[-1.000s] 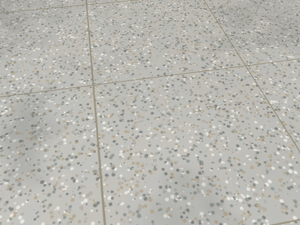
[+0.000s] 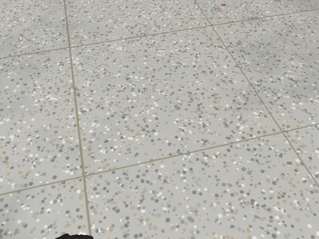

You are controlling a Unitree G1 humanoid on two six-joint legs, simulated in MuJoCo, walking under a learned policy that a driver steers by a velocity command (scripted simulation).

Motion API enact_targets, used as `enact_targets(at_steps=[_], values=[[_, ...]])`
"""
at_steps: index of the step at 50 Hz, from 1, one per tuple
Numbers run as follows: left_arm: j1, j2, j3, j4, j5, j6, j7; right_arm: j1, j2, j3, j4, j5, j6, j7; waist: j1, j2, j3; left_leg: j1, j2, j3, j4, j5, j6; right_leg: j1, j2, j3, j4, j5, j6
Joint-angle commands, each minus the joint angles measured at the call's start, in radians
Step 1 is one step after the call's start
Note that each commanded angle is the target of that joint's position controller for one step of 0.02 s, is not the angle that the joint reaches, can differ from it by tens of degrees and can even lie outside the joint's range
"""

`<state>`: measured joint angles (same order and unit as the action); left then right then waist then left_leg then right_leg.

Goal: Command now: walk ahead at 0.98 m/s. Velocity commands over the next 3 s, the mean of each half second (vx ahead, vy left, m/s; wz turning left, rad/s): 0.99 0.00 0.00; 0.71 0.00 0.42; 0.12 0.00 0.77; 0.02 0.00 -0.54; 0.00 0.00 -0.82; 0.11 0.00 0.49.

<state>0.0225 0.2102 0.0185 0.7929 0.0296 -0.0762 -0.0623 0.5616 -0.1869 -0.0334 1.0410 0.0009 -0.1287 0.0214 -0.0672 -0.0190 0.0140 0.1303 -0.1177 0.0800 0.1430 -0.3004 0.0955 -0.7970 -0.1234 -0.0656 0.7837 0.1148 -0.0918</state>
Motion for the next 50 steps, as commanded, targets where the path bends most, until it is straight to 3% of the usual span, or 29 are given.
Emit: enact_targets(at_steps=[1, 4, 6, 7, 8, 9, 10, 12, 15, 19, 21, 23, 26, 28, 29, 30, 31, 32, 33, 35, 37, 38, 40, 41, 44, 46, 48, 49, 50], values=[[-0.126, 0.035, -0.008, -0.079, -0.015, -0.010, -0.002, -0.014, -0.144, -0.012, -0.056, 0.006, -0.026, -0.014, 0.034, 0.035, 0.158, -0.196, 0.256, -0.069, -0.163, 0.698, 0.051, 0.225, 0.071, -0.074, -0.183, 0.098, -0.025], [-0.062, 0.092, 0.009, -0.070, -0.010, -0.010, 0.019, 0.001, -0.205, -0.018, -0.044, -0.019, -0.007, -0.034, 0.086, 0.116, 0.039, 0.049, 0.294, -0.041, 0.067, 1.274, 0.023, 0.322, 0.184, -0.108, -0.232, -0.078, -0.059], [0.253, 0.163, 0.043, 0.018, -0.012, -0.009, 0.046, -0.039, -0.248, -0.031, -0.041, -0.046, 0.025, -0.053, 0.237, 0.159, -0.130, 0.048, 0.318, -0.035, 0.475, 1.352, 0.025, 0.618, 0.214, -0.068, -0.256, -0.212, -0.093], [0.444, 0.206, 0.065, 0.072, 0.002, -0.006, 0.063, -0.088, -0.240, -0.033, -0.056, -0.048, 0.031, -0.053, 0.326, 0.142, -0.207, -0.119, 0.286, -0.022, 0.764, 1.143, 0.032, 0.859, 0.143, -0.004, -0.261, -0.290, -0.121], [0.536, 0.288, 0.089, 0.087, 0.031, -0.002, 0.077, -0.063, -0.104, -0.007, -0.097, -0.031, 0.022, -0.033, 0.279, -0.062, -0.303, -0.462, 0.159, -0.024, 1.168, 0.420, 0.032, 1.126, -0.121, 0.335, -0.232, -0.569, -0.177], [0.491, 0.278, 0.095, 0.091, 0.029, -0.002, 0.055, 0.026, -0.069, 0.000, -0.119, 0.028, 0.001, -0.014, 0.181, -0.251, -0.399, -0.778, 0.020, -0.160, 1.412, -0.148, 0.022, 1.276, -0.276, 0.894, -0.453, -0.728, -0.286], [0.388, 0.206, 0.088, 0.091, 0.012, -0.008, 0.042, -0.118, -0.139, -0.010, -0.149, 0.018, -0.003, -0.026, 0.170, -0.094, -0.222, -0.883, 0.116, -0.184, 1.379, -0.029, 0.053, 1.149, -0.212, 0.773, -0.520, -0.725, -0.236], [0.310, 0.096, 0.063, 0.109, 0.013, -0.027, 0.035, -0.234, -0.118, -0.005, -0.177, -0.002, 0.000, -0.017, 0.110, 0.078, -0.039, -0.831, 0.185, -0.174, 1.253, 0.062, 0.051, 0.841, -0.146, 0.518, -0.573, -0.520, -0.183], [0.335, 0.058, 0.041, 0.157, -0.008, -0.050, 0.048, -0.238, -0.054, 0.012, -0.201, -0.045, 0.043, 0.017, 0.023, 0.020, 0.048, -0.774, 0.245, -0.162, 1.140, 0.061, 0.007, 0.620, -0.060, 0.350, -0.652, -0.458, -0.134], [0.395, 0.102, 0.042, 0.169, -0.024, -0.073, 0.037, -0.491, -0.079, 0.025, -0.308, -0.049, 0.049, 0.033, 0.054, 0.015, 0.155, -0.851, 0.270, -0.053, 0.850, 0.266, -0.032, 0.541, 0.020, 0.166, -0.743, -0.166, -0.120], [0.423, 0.109, 0.040, 0.172, -0.037, -0.083, 0.036, -0.578, -0.067, 0.039, -0.338, -0.036, 0.039, 0.044, 0.076, 0.023, 0.160, -0.708, 0.233, 0.009, 0.616, 0.430, -0.023, 0.500, 0.054, 0.094, -0.772, 0.009, -0.088], [0.479, 0.145, 0.042, 0.188, -0.046, -0.089, 0.041, -0.638, -0.073, 0.043, -0.353, -0.022, 0.036, 0.047, 0.103, 0.005, 0.160, -0.639, 0.196, 0.042, 0.498, 0.530, -0.001, 0.591, 0.017, 0.083, -0.824, 0.171, -0.073], [0.510, 0.190, 0.042, 0.201, -0.029, -0.075, 0.054, -0.640, -0.128, 0.029, -0.357, -0.029, 0.036, 0.030, 0.090, -0.045, 0.088, -0.621, 0.114, 0.077, 0.404, 0.447, 0.036, 0.875, -0.019, 0.040, -0.701, 0.627, -0.048], [0.499, 0.236, 0.050, 0.207, -0.001, -0.050, 0.075, -0.463, -0.184, 0.005, -0.316, -0.030, 0.037, 0.010, -0.014, -0.116, -0.044, -0.440, 0.051, 0.054, 0.406, 0.292, 0.063, 0.957, -0.057, 0.037, -0.424, 0.890, -0.036], [0.463, 0.256, 0.057, 0.203, 0.009, -0.033, 0.085, -0.258, -0.221, -0.015, -0.250, -0.029, 0.040, -0.007, -0.112, -0.122, -0.144, -0.249, 0.043, 0.037, 0.396, 0.230, 0.079, 0.923, -0.061, 0.028, -0.182, 0.872, -0.033], [0.423, 0.241, 0.056, 0.190, 0.015, -0.026, 0.089, -0.061, -0.269, -0.039, -0.193, -0.039, 0.047, -0.026, -0.200, -0.106, -0.225, -0.023, 0.123, -0.035, 0.419, 0.126, 0.102, 0.762, -0.024, 0.020, 0.117, 0.662, -0.034], [0.454, 0.107, 0.031, 0.151, 0.004, -0.034, 0.073, 0.031, -0.359, -0.065, -0.171, -0.059, 0.051, -0.039, -0.147, 0.128, -0.318, 0.202, 0.364, -0.350, 0.432, -0.082, 0.148, 0.469, 0.105, 0.016, 0.527, -0.096, -0.027], [0.564, 0.082, 0.026, 0.126, -0.054, -0.057, 0.052, -0.013, -0.362, -0.075, -0.162, -0.053, 0.055, -0.018, -0.040, 0.346, -0.437, 0.373, 0.503, -0.936, 0.191, -0.194, 0.285, 0.155, 0.237, 0.148, 0.771, -0.585, -0.008], [0.418, 0.139, 0.029, 0.096, -0.037, -0.063, 0.062, -0.131, -0.284, -0.070, -0.173, -0.036, 0.052, -0.004, -0.030, 0.171, -0.260, 0.270, 0.430, -0.829, 0.138, -0.178, 0.252, 0.031, 0.128, 0.156, 0.742, -0.461, -0.030], [0.270, 0.116, 0.018, 0.053, -0.006, -0.068, 0.060, -0.204, -0.172, -0.046, -0.156, -0.029, 0.040, 0.003, 0.023, -0.024, -0.048, -0.055, 0.349, -0.569, 0.119, 0.153, 0.207, 0.084, 0.061, 0.133, 0.588, -0.369, -0.007], [0.266, 0.078, 0.009, 0.020, 0.027, -0.037, 0.051, -0.203, -0.132, -0.026, -0.133, -0.019, 0.029, -0.011, 0.103, -0.021, 0.019, -0.256, 0.295, -0.437, 0.117, 0.572, 0.195, 0.185, 0.043, 0.123, 0.484, -0.406, 0.051], [0.250, 0.076, 0.007, 0.000, 0.030, -0.026, 0.050, -0.181, -0.151, -0.029, -0.124, -0.007, 0.019, -0.012, 0.112, -0.013, 0.031, -0.287, 0.283, -0.396, 0.117, 0.742, 0.195, 0.195, 0.043, 0.112, 0.422, -0.432, 0.077], [0.183, 0.073, -0.001, -0.048, 0.023, -0.014, 0.046, -0.187, -0.207, -0.041, -0.128, 0.000, 0.013, -0.010, 0.125, 0.014, 0.045, -0.388, 0.225, -0.308, 0.107, 0.929, 0.183, 0.249, 0.074, 0.063, 0.246, -0.400, 0.109], [0.082, 0.101, 0.012, -0.086, -0.046, -0.045, 0.060, -0.282, -0.174, -0.032, -0.181, 0.042, 0.004, -0.015, 0.118, 0.009, 0.045, -0.433, 0.196, -0.299, 0.112, 0.856, 0.171, 0.255, 0.101, 0.088, 0.117, -0.342, 0.123], [-0.045, 0.082, 0.002, -0.138, -0.027, -0.070, 0.069, -0.180, -0.256, -0.059, -0.171, 0.040, 0.029, -0.032, 0.044, 0.055, -0.019, -0.505, 0.118, -0.282, 0.164, 0.668, 0.064, 0.473, 0.214, 0.049, -0.249, 0.009, 0.129], [-0.067, 0.116, 0.019, -0.171, -0.035, -0.061, 0.073, -0.119, -0.236, -0.058, -0.153, 0.038, 0.047, -0.043, 0.034, 0.110, -0.036, -0.483, 0.113, -0.354, 0.225, 0.507, 0.012, 0.562, 0.237, 0.095, -0.332, 0.116, 0.123], [-0.011, 0.167, 0.039, -0.181, -0.031, -0.052, 0.083, -0.168, -0.206, -0.056, -0.179, 0.038, 0.060, -0.055, 0.089, 0.139, -0.068, -0.456, 0.084, -0.394, 0.387, 0.484, -0.030, 0.648, 0.216, 0.133, -0.381, 0.135, 0.101], [0.094, 0.182, 0.047, -0.159, -0.014, -0.050, 0.090, -0.220, -0.201, -0.056, -0.212, 0.039, 0.066, -0.060, 0.152, 0.135, -0.128, -0.465, 0.043, -0.382, 0.536, 0.495, -0.067, 0.762, 0.185, 0.133, -0.413, 0.196, 0.087], [0.267, 0.220, 0.053, -0.124, 0.013, -0.045, 0.096, -0.236, -0.155, -0.042, -0.259, 0.021, 0.072, -0.061, 0.207, 0.068, -0.280, -0.555, 0.006, -0.339, 0.831, 0.237, -0.107, 0.998, 0.003, 0.254, -0.315, 0.458, 0.024]])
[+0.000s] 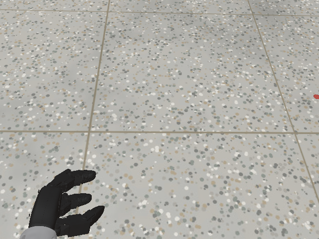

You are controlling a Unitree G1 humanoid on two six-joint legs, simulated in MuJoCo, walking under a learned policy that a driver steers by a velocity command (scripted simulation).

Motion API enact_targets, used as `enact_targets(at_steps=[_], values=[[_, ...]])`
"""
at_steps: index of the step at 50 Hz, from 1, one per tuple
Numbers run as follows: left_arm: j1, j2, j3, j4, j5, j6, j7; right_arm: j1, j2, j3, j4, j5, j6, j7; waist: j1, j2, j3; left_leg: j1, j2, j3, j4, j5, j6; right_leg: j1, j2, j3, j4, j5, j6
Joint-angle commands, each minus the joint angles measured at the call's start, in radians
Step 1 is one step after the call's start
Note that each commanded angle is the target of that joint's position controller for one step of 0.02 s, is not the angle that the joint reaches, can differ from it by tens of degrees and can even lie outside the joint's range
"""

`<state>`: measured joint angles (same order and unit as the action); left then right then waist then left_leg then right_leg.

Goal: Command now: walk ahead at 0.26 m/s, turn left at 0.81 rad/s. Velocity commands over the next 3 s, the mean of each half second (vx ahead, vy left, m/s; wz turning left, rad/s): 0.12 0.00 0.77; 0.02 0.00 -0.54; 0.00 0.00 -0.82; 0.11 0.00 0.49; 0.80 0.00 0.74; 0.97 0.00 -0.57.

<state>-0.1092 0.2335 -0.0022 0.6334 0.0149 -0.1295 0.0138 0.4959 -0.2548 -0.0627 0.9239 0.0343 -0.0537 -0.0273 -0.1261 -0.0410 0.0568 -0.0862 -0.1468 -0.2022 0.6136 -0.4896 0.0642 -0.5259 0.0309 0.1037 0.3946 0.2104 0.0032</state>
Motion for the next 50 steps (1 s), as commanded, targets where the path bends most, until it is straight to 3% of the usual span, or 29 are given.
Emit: enact_targets(at_steps=[1, 2, 3, 4, 5, 7, 8, 10, 12, 18, 20, 21, 22, 23, 24, 25, 26, 27, 30, 34, 37, 41, 43, 45, 46, 47, 48, 49, 50], values=[[0.423, 0.191, 0.051, 0.023, 0.065, 0.020, 0.013, 0.054, 0.016, 0.015, -0.134, -0.022, 0.005, -0.009, 0.167, -0.167, -0.507, -0.506, -0.056, -0.014, 0.716, -0.348, -0.097, 0.934, -0.487, 0.372, 0.201, 0.863, -0.233], [0.388, 0.187, 0.059, 0.009, 0.026, 0.032, -0.004, 0.198, -0.075, 0.015, -0.145, -0.001, 0.019, 0.005, 0.117, -0.253, -0.651, -0.536, 0.061, -0.029, 0.889, -0.248, -0.102, 0.944, -0.608, 0.572, 0.156, 0.568, -0.325], [0.264, 0.139, 0.059, -0.037, 0.004, 0.046, 0.001, 0.119, -0.130, -0.002, -0.154, 0.006, 0.043, 0.003, 0.118, -0.151, -0.539, -0.606, 0.129, 0.031, 0.930, -0.137, -0.128, 0.819, -0.531, 0.502, 0.076, 0.175, -0.330], [0.203, 0.090, 0.046, -0.040, -0.009, 0.063, 0.011, 0.001, -0.176, -0.023, -0.177, -0.002, 0.064, -0.005, 0.125, -0.049, -0.365, -0.638, 0.164, 0.098, 0.882, -0.040, -0.145, 0.635, -0.438, 0.349, 0.008, -0.029, -0.282], [0.170, 0.085, 0.039, -0.036, -0.001, 0.074, 0.017, -0.064, -0.191, -0.039, -0.194, -0.004, 0.082, -0.015, 0.113, -0.014, -0.261, -0.614, 0.189, 0.117, 0.871, 0.008, -0.157, 0.478, -0.379, 0.261, -0.041, -0.103, -0.256], [0.122, 0.111, 0.052, -0.009, 0.015, 0.079, 0.016, -0.094, -0.133, -0.037, -0.233, -0.001, 0.104, -0.019, 0.072, -0.043, -0.138, -0.524, 0.223, 0.142, 0.742, 0.033, -0.151, 0.247, -0.311, 0.092, -0.108, -0.099, -0.231], [0.123, 0.123, 0.060, 0.002, 0.017, 0.074, 0.015, -0.113, -0.097, -0.030, -0.255, -0.002, 0.104, -0.021, 0.073, -0.062, -0.126, -0.506, 0.228, 0.160, 0.673, 0.046, -0.151, 0.221, -0.298, 0.031, -0.127, -0.043, -0.235], [0.138, 0.151, 0.078, 0.019, 0.015, 0.070, 0.018, -0.151, -0.076, -0.026, -0.290, -0.007, 0.097, -0.017, 0.081, -0.063, -0.172, -0.494, 0.249, 0.169, 0.560, 0.098, -0.144, 0.268, -0.327, -0.015, -0.131, 0.054, -0.263], [0.119, 0.170, 0.090, 0.020, 0.007, 0.079, 0.024, -0.179, -0.087, -0.028, -0.305, -0.006, 0.098, -0.004, 0.082, -0.054, -0.217, -0.448, 0.267, 0.171, 0.455, 0.184, -0.128, 0.296, -0.353, -0.055, -0.137, -0.004, -0.264], [0.120, 0.219, 0.116, 0.048, -0.025, 0.100, 0.007, -0.278, -0.145, -0.051, -0.346, -0.008, 0.126, 0.037, 0.100, -0.099, -0.173, -0.291, 0.228, 0.264, 0.157, 0.232, -0.053, 0.308, -0.377, -0.188, -0.107, -0.261, -0.181], [0.162, 0.208, 0.112, 0.079, -0.046, 0.108, 0.002, -0.257, -0.130, -0.053, -0.337, -0.025, 0.121, 0.038, 0.088, -0.051, -0.167, -0.155, 0.170, 0.279, -0.045, 0.271, -0.008, 0.270, -0.340, -0.203, -0.002, -0.325, -0.128], [0.219, 0.172, 0.100, 0.110, -0.043, 0.115, -0.006, -0.201, -0.159, -0.062, -0.318, -0.034, 0.114, 0.028, 0.077, 0.026, -0.158, -0.029, 0.173, 0.224, -0.163, 0.388, 0.030, 0.179, -0.285, -0.242, 0.111, -0.387, -0.066], [0.248, 0.099, 0.071, 0.089, 0.003, 0.117, -0.022, -0.172, -0.268, -0.078, -0.331, -0.045, 0.106, 0.010, 0.113, 0.334, -0.168, 0.135, 0.458, -0.138, -0.222, 0.753, 0.129, -0.071, -0.148, -0.342, 0.448, -0.764, 0.037], [0.209, 0.130, 0.082, 0.068, 0.002, 0.119, -0.013, -0.219, -0.296, -0.071, -0.359, -0.075, 0.089, 0.009, 0.093, 0.347, -0.204, 0.013, 0.595, -0.219, -0.259, 0.790, 0.290, -0.163, -0.091, -0.204, 0.671, -0.888, 0.058], [0.167, 0.175, 0.093, 0.078, -0.023, 0.126, -0.007, -0.236, -0.217, -0.047, -0.349, -0.083, 0.070, 0.016, 0.066, 0.226, -0.206, -0.053, 0.528, -0.112, -0.277, 0.696, 0.264, -0.119, -0.114, -0.125, 0.735, -0.823, 0.044], [0.205, 0.154, 0.092, 0.105, -0.040, 0.134, -0.005, -0.285, -0.166, -0.030, -0.325, -0.078, 0.054, 0.020, 0.108, 0.200, -0.181, -0.085, 0.463, -0.007, -0.277, 0.598, 0.197, -0.099, -0.115, -0.097, 0.719, -0.750, 0.031], [0.248, 0.145, 0.093, 0.146, -0.036, 0.143, 0.002, -0.329, -0.134, -0.021, -0.316, -0.070, 0.046, 0.020, 0.124, 0.175, -0.180, -0.094, 0.424, 0.064, -0.271, 0.542, 0.149, -0.076, -0.108, -0.083, 0.729, -0.685, 0.040], [0.279, 0.156, 0.100, 0.168, -0.030, 0.152, 0.006, -0.363, -0.116, -0.013, -0.308, -0.066, 0.040, 0.015, 0.134, 0.190, -0.159, -0.138, 0.413, 0.122, -0.278, 0.562, 0.135, -0.041, -0.089, -0.068, 0.756, -0.623, 0.056], [0.266, 0.199, 0.120, 0.139, -0.042, 0.158, 0.015, -0.390, -0.132, -0.014, -0.309, -0.070, 0.041, -0.017, 0.133, 0.176, -0.126, -0.105, 0.452, 0.148, -0.305, 0.555, 0.155, -0.095, -0.072, -0.079, 0.814, -0.571, 0.084], [0.230, 0.134, 0.100, 0.085, -0.034, 0.171, 0.005, -0.365, -0.130, -0.021, -0.290, -0.063, 0.056, -0.049, 0.098, 0.158, -0.119, 0.002, 0.500, 0.169, -0.307, 0.494, 0.162, -0.145, -0.118, -0.100, 0.668, -0.567, 0.104], [0.230, 0.108, 0.091, 0.048, -0.032, 0.178, -0.014, -0.372, -0.148, -0.036, -0.279, -0.061, 0.059, -0.047, 0.093, 0.162, -0.124, -0.009, 0.518, 0.216, -0.301, 0.515, 0.172, -0.078, -0.134, -0.138, 0.567, -0.593, 0.089], [0.250, 0.114, 0.096, 0.009, -0.035, 0.187, -0.037, -0.391, -0.173, -0.055, -0.265, -0.045, 0.058, -0.029, 0.105, 0.174, -0.136, -0.017, 0.542, 0.281, -0.260, 0.623, 0.157, 0.021, -0.119, -0.200, 0.443, -0.611, 0.041], [0.260, 0.116, 0.102, -0.008, -0.039, 0.197, -0.046, -0.405, -0.183, -0.063, -0.259, -0.030, 0.056, -0.019, 0.119, 0.182, -0.145, -0.004, 0.554, 0.305, -0.220, 0.642, 0.124, 0.070, -0.110, -0.219, 0.361, -0.600, 0.008], [0.315, 0.117, 0.115, -0.002, -0.041, 0.206, -0.045, -0.418, -0.177, -0.067, -0.245, -0.008, 0.060, -0.007, 0.160, 0.162, -0.161, -0.041, 0.530, 0.368, -0.114, 0.597, 0.051, 0.201, -0.070, -0.253, 0.188, -0.473, -0.039], [0.373, 0.154, 0.134, 0.013, -0.036, 0.203, -0.030, -0.363, -0.150, -0.065, -0.217, -0.007, 0.062, 0.004, 0.175, 0.086, -0.166, -0.113, 0.467, 0.417, 0.014, 0.498, -0.013, 0.318, -0.048, -0.204, 0.082, -0.328, -0.082], [0.440, 0.299, 0.178, 0.009, -0.029, 0.195, -0.008, -0.384, -0.113, -0.057, -0.243, -0.037, 0.060, 0.009, 0.186, -0.178, -0.159, -0.393, 0.345, 0.493, 0.340, 0.188, -0.110, 0.508, -0.243, 0.110, 0.019, 0.131, -0.179], [0.427, 0.379, 0.182, -0.019, 0.009, 0.172, -0.013, -0.498, -0.075, -0.039, -0.332, -0.066, 0.051, 0.002, 0.179, -0.309, -0.201, -0.688, 0.178, 0.332, 0.585, -0.218, -0.171, 0.579, -0.413, 0.468, -0.006, 0.249, -0.388], [0.427, 0.331, 0.173, -0.026, 0.012, 0.143, -0.029, -0.548, -0.126, -0.053, -0.328, -0.057, 0.048, 0.000, 0.226, -0.128, -0.257, -0.725, 0.183, 0.178, 0.687, -0.201, -0.156, 0.592, -0.412, 0.421, -0.037, 0.140, -0.399], [0.397, 0.310, 0.163, -0.025, -0.002, 0.125, -0.026, -0.552, -0.121, -0.053, -0.331, -0.036, 0.043, -0.005, 0.192, -0.084, -0.213, -0.742, 0.183, 0.144, 0.680, -0.104, -0.128, 0.566, -0.355, 0.345, -0.040, 0.061, -0.343]])
Over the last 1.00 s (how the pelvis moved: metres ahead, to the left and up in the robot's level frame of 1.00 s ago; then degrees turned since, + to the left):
0.94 0.02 -0.02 17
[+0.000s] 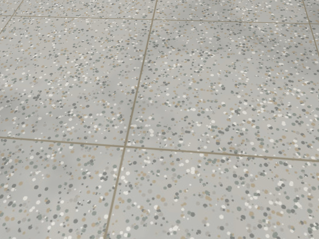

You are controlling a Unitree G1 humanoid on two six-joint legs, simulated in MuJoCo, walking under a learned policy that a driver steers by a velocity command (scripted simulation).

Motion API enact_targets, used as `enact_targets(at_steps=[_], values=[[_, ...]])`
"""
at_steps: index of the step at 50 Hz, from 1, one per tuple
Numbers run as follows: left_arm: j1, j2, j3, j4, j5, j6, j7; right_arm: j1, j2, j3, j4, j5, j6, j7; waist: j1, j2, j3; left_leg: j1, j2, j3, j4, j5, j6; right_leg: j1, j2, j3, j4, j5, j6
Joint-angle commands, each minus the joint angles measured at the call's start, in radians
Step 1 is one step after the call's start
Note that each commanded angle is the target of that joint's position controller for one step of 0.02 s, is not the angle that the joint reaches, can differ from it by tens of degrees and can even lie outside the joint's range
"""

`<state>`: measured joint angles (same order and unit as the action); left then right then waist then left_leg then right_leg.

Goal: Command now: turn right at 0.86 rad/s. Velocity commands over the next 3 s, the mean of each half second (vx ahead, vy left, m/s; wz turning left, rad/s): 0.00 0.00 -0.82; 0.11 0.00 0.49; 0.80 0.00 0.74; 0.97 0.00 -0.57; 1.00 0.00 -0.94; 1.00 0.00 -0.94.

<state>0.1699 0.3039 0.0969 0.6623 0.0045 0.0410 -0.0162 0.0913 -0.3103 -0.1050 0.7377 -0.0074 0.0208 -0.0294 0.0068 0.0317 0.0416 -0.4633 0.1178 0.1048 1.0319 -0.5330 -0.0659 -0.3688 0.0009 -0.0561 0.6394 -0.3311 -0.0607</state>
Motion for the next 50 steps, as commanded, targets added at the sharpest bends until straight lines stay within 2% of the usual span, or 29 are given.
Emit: enact_targets(at_steps=[1, 2, 3, 5, 9, 13, 17, 20, 21, 22, 23, 24, 25, 26, 27, 28, 30, 31, 34, 37, 38, 39, 40, 41, 42, 43, 44, 47, 50], values=[[0.054, 0.211, 0.057, -0.063, -0.017, -0.048, 0.014, -0.114, -0.068, -0.013, -0.122, 0.002, -0.034, -0.015, 0.017, -0.098, -0.160, -0.366, -0.065, -0.182, 0.215, 0.038, 0.012, 0.367, -0.271, 0.438, -0.276, 0.549, -0.220], [-0.007, 0.173, 0.044, -0.081, -0.035, -0.040, 0.025, -0.087, -0.093, -0.021, -0.113, -0.010, -0.033, -0.025, -0.012, -0.107, -0.147, -0.343, -0.060, -0.195, 0.173, 0.106, 0.014, 0.319, -0.246, 0.405, -0.276, 0.525, -0.188], [-0.034, 0.159, 0.036, -0.099, -0.033, -0.032, 0.034, -0.065, -0.095, -0.024, -0.108, -0.014, -0.034, -0.024, -0.029, -0.125, -0.156, -0.292, -0.074, -0.194, 0.166, 0.153, 0.013, 0.273, -0.219, 0.388, -0.277, 0.531, -0.176], [-0.027, 0.163, 0.036, -0.113, -0.024, -0.026, 0.045, -0.036, -0.074, -0.019, -0.097, -0.011, -0.038, -0.019, -0.033, -0.117, -0.180, -0.254, -0.108, -0.196, 0.113, 0.217, 0.006, 0.260, -0.188, 0.381, -0.272, 0.524, -0.165], [-0.001, 0.190, 0.046, -0.125, -0.029, -0.019, 0.059, -0.062, -0.052, -0.007, -0.103, -0.001, -0.044, -0.016, -0.014, -0.143, -0.166, -0.230, -0.156, -0.224, -0.095, 0.257, -0.015, 0.247, -0.152, 0.444, -0.263, 0.386, -0.150], [-0.020, 0.198, 0.050, -0.150, -0.027, -0.007, 0.059, -0.081, -0.061, -0.007, -0.104, 0.006, -0.053, -0.004, -0.001, -0.182, -0.144, -0.156, -0.187, -0.246, -0.236, 0.261, -0.016, 0.192, -0.124, 0.530, -0.249, 0.266, -0.134], [-0.034, 0.199, 0.051, -0.170, -0.028, 0.002, 0.053, -0.076, -0.078, -0.012, -0.107, 0.011, -0.073, 0.010, 0.010, -0.216, -0.156, -0.071, -0.205, -0.264, -0.353, 0.231, 0.001, 0.203, -0.108, 0.616, -0.199, 0.354, -0.128], [-0.074, 0.177, 0.037, -0.184, -0.032, 0.006, 0.049, -0.003, -0.097, -0.017, -0.086, 0.008, -0.083, 0.025, -0.014, -0.226, -0.190, 0.091, -0.179, -0.233, -0.530, 0.305, 0.029, 0.201, -0.084, 0.613, -0.130, 0.443, -0.100], [-0.073, 0.160, 0.028, -0.184, -0.034, 0.008, 0.049, 0.019, -0.100, -0.020, -0.079, 0.006, -0.085, 0.028, -0.025, -0.204, -0.189, 0.196, -0.154, -0.224, -0.635, 0.428, 0.046, 0.157, -0.054, 0.595, -0.101, 0.378, -0.075], [-0.016, 0.106, 0.008, -0.174, -0.018, 0.007, 0.048, 0.019, -0.134, -0.022, -0.090, -0.009, -0.081, 0.028, 0.001, -0.090, -0.221, 0.314, -0.011, -0.351, -0.665, 0.539, 0.102, 0.096, 0.000, 0.524, 0.003, 0.146, -0.033], [0.062, 0.059, -0.010, -0.170, -0.003, 0.000, 0.046, -0.038, -0.183, -0.021, -0.112, -0.031, -0.068, 0.023, 0.077, 0.178, -0.184, 0.363, 0.157, -0.566, -0.693, 0.803, 0.239, -0.050, 0.164, 0.346, 0.182, -0.255, 0.034], [0.045, 0.127, 0.008, -0.170, 0.004, -0.013, 0.049, 0.007, -0.121, -0.006, -0.099, -0.046, -0.071, 0.026, 0.051, 0.250, -0.173, 0.294, 0.263, -0.765, -0.727, 0.770, 0.391, -0.104, 0.137, 0.311, 0.373, -0.373, 0.102], [0.043, 0.160, 0.015, -0.142, 0.002, -0.017, 0.050, -0.023, -0.063, 0.016, -0.112, -0.028, -0.077, 0.028, 0.044, 0.152, -0.154, 0.264, 0.219, -0.702, -0.710, 0.680, 0.381, -0.084, 0.095, 0.336, 0.437, -0.303, 0.127], [0.028, 0.134, 0.007, -0.121, 0.012, -0.015, 0.046, -0.049, -0.022, 0.033, -0.108, -0.014, -0.074, 0.032, 0.048, 0.095, -0.145, 0.250, 0.139, -0.594, -0.701, 0.577, 0.315, -0.057, 0.061, 0.309, 0.400, -0.249, 0.147], [0.015, 0.105, 0.000, -0.112, 0.022, -0.012, 0.043, -0.053, -0.032, 0.035, -0.107, 0.003, -0.065, 0.035, 0.044, 0.084, -0.128, 0.258, 0.076, -0.543, -0.701, 0.492, 0.266, -0.056, 0.036, 0.251, 0.328, -0.220, 0.163], [-0.007, 0.082, -0.006, -0.118, 0.021, -0.016, 0.039, -0.052, -0.072, 0.023, -0.107, 0.017, -0.051, 0.033, 0.034, 0.094, -0.096, 0.251, 0.040, -0.525, -0.694, 0.510, 0.248, -0.054, 0.026, 0.208, 0.234, -0.189, 0.170], [-0.069, 0.059, -0.011, -0.127, 0.004, -0.029, 0.037, 0.015, -0.170, -0.015, -0.111, 0.025, -0.022, 0.023, -0.011, 0.127, -0.081, 0.269, -0.016, -0.511, -0.676, 0.570, 0.241, -0.018, 0.073, 0.132, 0.102, -0.183, 0.165], [-0.072, 0.061, -0.008, -0.124, -0.008, -0.034, 0.039, 0.046, -0.187, -0.024, -0.113, 0.024, -0.014, 0.020, -0.023, 0.139, -0.101, 0.312, -0.010, -0.546, -0.673, 0.569, 0.249, -0.017, 0.089, 0.132, 0.060, -0.174, 0.160], [-0.047, 0.069, 0.002, -0.100, -0.028, -0.046, 0.044, 0.053, -0.172, -0.031, -0.128, 0.037, -0.004, 0.012, -0.019, 0.180, -0.135, 0.370, 0.002, -0.630, -0.674, 0.548, 0.253, 0.011, 0.098, 0.157, -0.071, -0.107, 0.136], [0.030, 0.076, 0.016, -0.054, -0.026, -0.062, 0.036, 0.024, -0.152, -0.034, -0.146, 0.059, 0.011, -0.005, 0.025, 0.165, -0.177, 0.265, -0.044, -0.612, -0.626, 0.503, 0.194, 0.226, 0.071, 0.149, -0.304, 0.104, 0.088], [0.066, 0.112, 0.028, -0.044, -0.016, -0.061, 0.038, 0.029, -0.122, -0.026, -0.154, 0.055, 0.012, -0.009, 0.030, 0.114, -0.201, 0.126, -0.084, -0.564, -0.553, 0.392, 0.149, 0.370, -0.037, 0.206, -0.312, 0.162, 0.046], [0.057, 0.196, 0.045, -0.043, 0.017, -0.052, 0.038, 0.023, -0.069, -0.012, -0.186, 0.051, 0.005, -0.006, 0.004, -0.181, -0.148, -0.112, -0.212, -0.371, -0.370, 0.143, 0.090, 0.411, -0.237, 0.418, -0.331, 0.302, -0.078], [-0.002, 0.170, 0.040, -0.063, 0.052, -0.057, 0.034, 0.063, -0.117, -0.028, -0.183, 0.040, -0.006, 0.001, -0.011, -0.288, -0.123, -0.192, -0.209, -0.285, -0.149, -0.084, 0.044, 0.350, -0.400, 0.532, -0.339, 0.499, -0.194], [-0.053, 0.114, 0.022, -0.084, 0.045, -0.062, 0.041, 0.093, -0.173, -0.048, -0.162, 0.032, -0.007, 0.008, -0.030, -0.203, -0.107, -0.195, -0.149, -0.268, 0.020, -0.050, 0.019, 0.320, -0.402, 0.458, -0.322, 0.585, -0.202], [-0.063, 0.082, 0.014, -0.085, 0.028, -0.064, 0.050, 0.113, -0.168, -0.049, -0.140, 0.038, 0.002, 0.012, -0.034, -0.148, -0.116, -0.220, -0.124, -0.240, 0.072, 0.046, 0.014, 0.336, -0.333, 0.369, -0.340, 0.379, -0.149], [-0.040, 0.078, 0.012, -0.075, 0.002, -0.071, 0.057, 0.104, -0.141, -0.039, -0.139, 0.038, 0.008, 0.017, -0.011, -0.148, -0.097, -0.293, -0.096, -0.228, 0.111, 0.147, 0.010, 0.378, -0.288, 0.338, -0.374, 0.105, -0.112], [-0.003, 0.089, 0.011, -0.062, -0.014, -0.079, 0.061, 0.078, -0.116, -0.026, -0.154, 0.038, 0.007, 0.026, 0.016, -0.177, -0.066, -0.375, -0.068, -0.209, 0.151, 0.199, 0.008, 0.407, -0.286, 0.335, -0.412, -0.035, -0.102], [0.109, 0.120, 0.015, -0.038, 0.000, -0.101, 0.059, -0.013, -0.095, -0.006, -0.205, 0.047, -0.015, 0.050, 0.085, -0.155, -0.010, -0.481, -0.036, -0.158, 0.138, 0.260, 0.006, 0.456, -0.288, 0.298, -0.482, -0.161, -0.095], [0.166, 0.136, 0.019, -0.013, 0.004, -0.121, 0.048, -0.050, -0.080, 0.005, -0.233, 0.045, -0.036, 0.060, 0.104, -0.142, 0.022, -0.529, -0.014, -0.162, 0.090, 0.308, 0.010, 0.497, -0.308, 0.232, -0.507, -0.113, -0.092]])
Over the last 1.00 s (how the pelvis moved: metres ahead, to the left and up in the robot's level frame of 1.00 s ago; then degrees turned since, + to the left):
0.12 -0.02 0.01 0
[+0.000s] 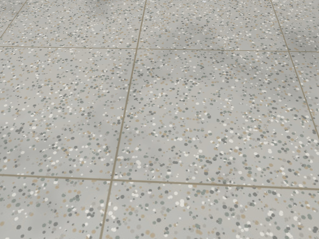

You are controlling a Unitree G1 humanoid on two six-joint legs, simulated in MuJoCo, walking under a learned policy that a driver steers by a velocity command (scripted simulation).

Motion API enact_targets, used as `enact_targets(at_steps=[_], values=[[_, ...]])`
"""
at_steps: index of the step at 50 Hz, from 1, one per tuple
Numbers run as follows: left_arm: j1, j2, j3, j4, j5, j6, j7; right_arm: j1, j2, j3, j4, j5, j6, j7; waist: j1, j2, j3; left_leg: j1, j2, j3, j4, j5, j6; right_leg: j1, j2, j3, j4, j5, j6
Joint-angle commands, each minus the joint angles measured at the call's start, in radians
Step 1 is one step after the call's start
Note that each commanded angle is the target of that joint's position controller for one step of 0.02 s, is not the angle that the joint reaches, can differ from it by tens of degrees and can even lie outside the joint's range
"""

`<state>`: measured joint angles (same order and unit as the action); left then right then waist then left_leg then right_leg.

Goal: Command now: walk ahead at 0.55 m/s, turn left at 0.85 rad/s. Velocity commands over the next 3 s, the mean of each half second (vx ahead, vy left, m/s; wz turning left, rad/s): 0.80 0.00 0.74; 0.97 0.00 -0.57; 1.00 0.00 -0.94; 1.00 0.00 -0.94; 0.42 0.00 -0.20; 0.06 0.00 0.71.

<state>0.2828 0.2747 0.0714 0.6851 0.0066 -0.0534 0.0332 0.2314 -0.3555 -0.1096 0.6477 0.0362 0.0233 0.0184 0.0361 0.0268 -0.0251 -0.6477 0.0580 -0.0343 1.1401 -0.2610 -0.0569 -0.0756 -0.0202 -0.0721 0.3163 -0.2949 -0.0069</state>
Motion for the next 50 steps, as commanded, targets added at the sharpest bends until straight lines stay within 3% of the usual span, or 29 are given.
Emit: enact_targets(at_steps=[1, 2, 3, 5, 7, 10, 12, 13, 14, 15, 16, 17, 18, 19, 21, 24, 27, 31, 34, 36, 37, 38, 39, 40, 41, 42, 43, 46, 50], values=[[0.056, 0.170, 0.046, -0.030, 0.002, -0.030, -0.006, -0.192, -0.031, 0.012, -0.148, 0.002, -0.042, 0.016, 0.071, -0.141, 0.102, -0.345, 0.053, -0.022, -0.033, 0.053, 0.002, 0.198, -0.292, 0.216, -0.192, -0.130, -0.144], [0.055, 0.176, 0.047, -0.024, 0.001, -0.033, -0.009, -0.194, -0.026, 0.016, -0.151, 0.004, -0.044, 0.020, 0.066, -0.144, 0.115, -0.338, 0.062, -0.018, -0.051, 0.072, 0.005, 0.186, -0.295, 0.180, -0.198, -0.106, -0.140], [0.119, 0.165, 0.035, 0.008, 0.051, -0.030, -0.026, -0.245, -0.043, 0.013, -0.147, -0.118, 0.000, 0.066, 0.073, -0.084, 0.134, -0.277, 0.026, 0.038, -0.061, 0.052, 0.023, 0.126, -0.285, 0.107, -0.217, -0.115, -0.118], [0.103, 0.168, 0.035, 0.017, 0.047, -0.038, -0.030, -0.266, -0.031, 0.019, -0.162, -0.088, 0.016, 0.100, 0.060, -0.168, 0.166, -0.230, 0.050, 0.058, -0.120, 0.084, 0.053, 0.080, -0.282, 0.031, -0.234, -0.107, -0.092], [0.111, 0.171, 0.035, 0.034, 0.046, -0.043, -0.027, -0.308, -0.026, 0.028, -0.175, -0.070, 0.013, 0.113, 0.055, -0.173, 0.194, -0.205, 0.062, 0.079, -0.184, 0.080, 0.089, 0.088, -0.301, -0.028, -0.248, -0.074, -0.081], [0.152, 0.191, 0.036, 0.072, 0.045, -0.028, -0.021, -0.354, -0.012, 0.046, -0.186, -0.076, 0.010, 0.105, 0.047, -0.156, 0.197, -0.125, 0.022, 0.161, -0.303, -0.062, 0.162, 0.157, -0.303, -0.136, -0.180, 0.181, -0.069], [0.163, 0.227, 0.038, 0.092, 0.038, -0.015, -0.021, -0.217, -0.031, 0.038, -0.145, -0.073, 0.005, 0.076, -0.041, -0.156, 0.068, 0.168, -0.119, 0.258, -0.341, -0.172, 0.219, 0.141, -0.292, -0.212, 0.097, 0.874, -0.060], [0.141, 0.268, 0.043, 0.086, 0.024, -0.007, -0.024, -0.014, -0.059, 0.020, -0.089, -0.066, -0.005, 0.059, -0.150, -0.150, -0.051, 0.442, -0.185, 0.257, -0.380, -0.151, 0.249, 0.051, -0.295, -0.225, 0.364, 1.082, -0.058], [0.112, 0.267, 0.038, 0.055, 0.024, -0.008, -0.029, 0.237, -0.132, -0.020, -0.007, -0.072, -0.010, 0.041, -0.275, -0.072, -0.192, 0.825, -0.176, 0.131, -0.443, -0.145, 0.271, -0.205, -0.267, -0.216, 0.715, 0.890, -0.024], [0.110, 0.073, -0.009, -0.043, 0.041, -0.018, -0.058, 0.181, -0.298, -0.050, -0.006, -0.061, -0.004, 0.023, -0.154, 0.287, -0.213, 1.047, 0.123, -0.429, -0.676, -0.535, 0.342, -0.673, -0.080, -0.155, 1.058, -0.224, 0.041], [-0.049, 0.149, -0.001, -0.110, 0.052, -0.041, -0.065, 0.215, -0.318, -0.057, -0.051, -0.042, -0.002, 0.015, -0.222, 0.146, -0.313, 1.014, 0.190, -0.806, -0.874, -0.658, 0.377, -0.749, -0.013, 0.101, 1.179, -0.185, 0.047], [-0.139, 0.176, 0.005, -0.139, 0.038, -0.048, -0.065, 0.193, -0.285, -0.048, -0.012, -0.061, 0.000, 0.011, -0.201, 0.075, -0.162, 0.968, 0.188, -0.719, -0.891, -0.512, 0.360, -0.857, -0.051, 0.133, 1.185, -0.076, 0.026], [-0.050, 0.147, -0.012, -0.100, 0.029, -0.055, -0.058, 0.181, -0.222, -0.031, 0.004, -0.067, -0.011, -0.002, -0.136, 0.039, -0.070, 0.829, 0.192, -0.600, -0.885, -0.339, 0.346, -0.812, -0.102, 0.106, 1.109, -0.004, 0.010], [0.010, 0.139, -0.019, -0.058, 0.037, -0.049, -0.054, 0.110, -0.156, -0.009, -0.005, -0.072, -0.028, -0.009, -0.075, -0.019, -0.020, 0.671, 0.147, -0.473, -0.870, -0.223, 0.316, -0.709, -0.144, 0.102, 1.035, 0.034, 0.006], [0.114, 0.122, -0.029, 0.000, 0.049, -0.010, -0.063, 0.031, -0.077, 0.027, -0.009, -0.065, -0.061, -0.008, 0.004, 0.016, 0.007, 0.476, 0.089, -0.333, -0.914, -0.116, 0.294, -0.558, -0.176, 0.108, 0.961, 0.054, 0.009], [0.026, 0.100, -0.032, 0.008, 0.024, 0.030, -0.074, 0.095, -0.065, 0.036, 0.047, -0.055, -0.105, 0.008, -0.009, -0.009, 0.116, 0.444, 0.045, -0.182, -1.007, 0.080, 0.231, -0.642, -0.169, 0.073, 0.870, 0.145, 0.002], [-0.134, 0.077, -0.040, -0.023, -0.006, 0.021, -0.081, 0.187, -0.050, 0.044, 0.090, -0.053, -0.129, 0.016, -0.070, -0.016, 0.197, 0.489, 0.006, -0.019, -1.053, 0.420, 0.148, -0.703, -0.090, 0.061, 0.687, 0.278, -0.030], [-0.184, 0.045, -0.057, -0.017, -0.008, 0.003, -0.104, 0.189, -0.035, 0.068, 0.128, -0.051, -0.153, -0.003, -0.053, -0.006, 0.157, 0.575, 0.013, 0.151, -1.088, 0.868, 0.063, -0.575, 0.013, -0.051, 0.452, 0.458, -0.092], [-0.087, 0.093, -0.049, 0.036, -0.007, 0.012, -0.102, 0.155, -0.087, 0.058, 0.133, -0.059, -0.160, -0.042, 0.019, 0.061, 0.037, 0.732, 0.060, 0.206, -0.957, 1.400, 0.014, -0.377, 0.104, -0.123, 0.387, 0.465, -0.120], [0.141, 0.172, -0.019, 0.107, 0.001, 0.029, -0.090, 0.105, -0.133, 0.042, 0.126, -0.082, -0.129, -0.075, 0.150, 0.085, -0.063, 0.773, 0.094, 0.211, -0.614, 1.660, -0.009, -0.165, 0.177, -0.140, 0.386, 0.334, -0.150], [0.372, 0.218, 0.006, 0.169, 0.002, 0.035, -0.082, 0.009, -0.163, 0.031, 0.101, -0.093, -0.112, -0.083, 0.277, 0.083, -0.109, 0.670, 0.097, 0.202, -0.285, 1.639, -0.012, 0.026, 0.140, -0.063, 0.338, 0.292, -0.206], [0.552, 0.249, 0.033, 0.224, -0.012, 0.034, -0.067, -0.104, -0.160, 0.023, 0.085, -0.078, -0.096, -0.077, 0.394, -0.052, -0.107, 0.476, -0.052, 0.237, 0.290, 0.971, 0.003, 0.198, 0.063, 0.048, 0.188, 0.331, -0.300], [0.453, 0.220, 0.023, 0.257, -0.014, 0.044, -0.056, -0.166, 0.056, 0.085, 0.017, -0.103, -0.122, -0.049, 0.221, -0.307, 0.009, -0.019, -0.219, 0.130, 0.646, -0.228, 0.019, 0.315, 0.007, 0.224, 0.386, 0.442, -0.322], [0.275, 0.250, 0.023, 0.181, 0.007, 0.033, -0.047, 0.020, 0.096, 0.112, -0.061, -0.058, -0.132, -0.035, 0.032, -0.311, -0.158, -0.242, -0.179, -0.095, 0.722, -0.269, 0.011, 0.430, -0.167, 0.719, 0.201, 0.158, -0.505], [0.214, 0.192, 0.024, 0.130, 0.008, 0.034, -0.040, 0.006, 0.012, 0.118, -0.059, -0.086, -0.157, -0.021, 0.045, -0.107, -0.132, -0.249, -0.118, -0.162, 0.579, -0.166, 0.046, 0.328, -0.230, 0.911, -0.042, -0.219, -0.490], [0.165, 0.148, 0.016, 0.129, 0.014, 0.031, -0.035, -0.028, -0.037, 0.113, -0.048, -0.098, -0.164, -0.009, -0.008, 0.067, -0.001, -0.198, -0.068, -0.146, 0.440, -0.080, 0.067, 0.119, -0.210, 0.868, -0.124, -0.323, -0.433], [0.131, 0.149, 0.013, 0.130, 0.014, 0.021, -0.035, -0.052, -0.033, 0.116, -0.051, -0.117, -0.154, -0.009, -0.051, 0.116, 0.079, -0.145, -0.039, -0.121, 0.344, -0.086, 0.060, -0.043, -0.166, 0.791, -0.146, -0.258, -0.395], [0.098, 0.172, 0.010, 0.124, 0.009, -0.025, -0.037, -0.108, -0.016, 0.137, -0.079, -0.126, -0.090, -0.007, -0.095, 0.096, 0.191, 0.035, 0.034, -0.046, 0.023, -0.041, 0.001, -0.400, -0.032, 0.574, -0.201, -0.111, -0.357], [0.120, 0.194, 0.035, 0.122, -0.014, -0.040, -0.051, -0.294, 0.037, 0.159, -0.146, -0.065, -0.089, 0.007, 0.014, -0.026, 0.151, 0.266, 0.025, 0.023, -0.427, 0.307, -0.016, -0.440, 0.052, 0.437, -0.196, 0.142, -0.270]])
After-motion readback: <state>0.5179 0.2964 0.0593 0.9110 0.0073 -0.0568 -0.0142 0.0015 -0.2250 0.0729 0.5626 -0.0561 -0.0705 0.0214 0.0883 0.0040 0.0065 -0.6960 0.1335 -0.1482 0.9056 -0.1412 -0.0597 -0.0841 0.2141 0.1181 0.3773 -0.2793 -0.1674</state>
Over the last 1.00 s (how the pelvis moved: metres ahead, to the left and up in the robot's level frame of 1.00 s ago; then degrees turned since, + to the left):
0.07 0.00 0.02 -5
